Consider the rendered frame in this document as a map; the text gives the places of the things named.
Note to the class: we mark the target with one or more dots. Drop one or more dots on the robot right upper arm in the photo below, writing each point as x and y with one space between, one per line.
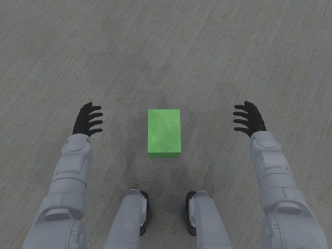
290 231

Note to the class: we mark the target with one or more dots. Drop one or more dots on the carton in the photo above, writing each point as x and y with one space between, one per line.
164 133

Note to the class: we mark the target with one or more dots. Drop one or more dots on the robot left forearm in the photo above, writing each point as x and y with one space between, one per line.
65 199

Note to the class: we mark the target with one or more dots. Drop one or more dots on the robot left hand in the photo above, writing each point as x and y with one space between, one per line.
82 124

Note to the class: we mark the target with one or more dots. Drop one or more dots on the robot right foot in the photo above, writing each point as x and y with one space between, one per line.
191 229

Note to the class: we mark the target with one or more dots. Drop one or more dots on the robot left upper arm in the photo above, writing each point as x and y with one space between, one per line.
59 234

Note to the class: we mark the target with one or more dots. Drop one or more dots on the robot right forearm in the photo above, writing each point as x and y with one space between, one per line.
279 192

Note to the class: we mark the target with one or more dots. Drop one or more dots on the robot right hand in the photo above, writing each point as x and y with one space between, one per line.
255 122

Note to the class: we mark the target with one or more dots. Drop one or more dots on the left robot thigh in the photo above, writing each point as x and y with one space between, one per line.
125 230

